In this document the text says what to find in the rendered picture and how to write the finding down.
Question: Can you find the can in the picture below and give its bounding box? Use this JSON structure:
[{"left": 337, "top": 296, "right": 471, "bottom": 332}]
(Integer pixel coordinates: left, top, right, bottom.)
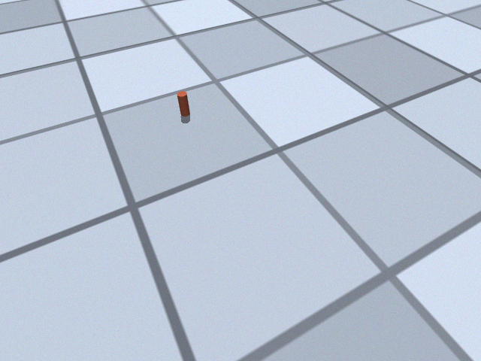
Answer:
[{"left": 177, "top": 91, "right": 190, "bottom": 117}]

